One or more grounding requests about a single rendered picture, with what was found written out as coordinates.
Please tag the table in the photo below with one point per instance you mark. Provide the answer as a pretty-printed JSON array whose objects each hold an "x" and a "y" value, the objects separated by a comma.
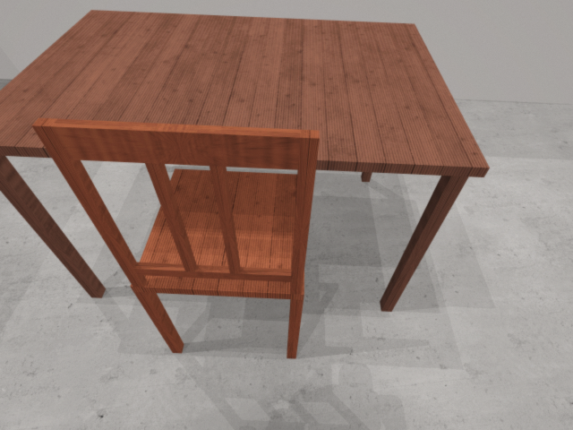
[{"x": 372, "y": 89}]

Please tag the chair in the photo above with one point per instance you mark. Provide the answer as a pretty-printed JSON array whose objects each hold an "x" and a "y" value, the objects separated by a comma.
[{"x": 217, "y": 232}]

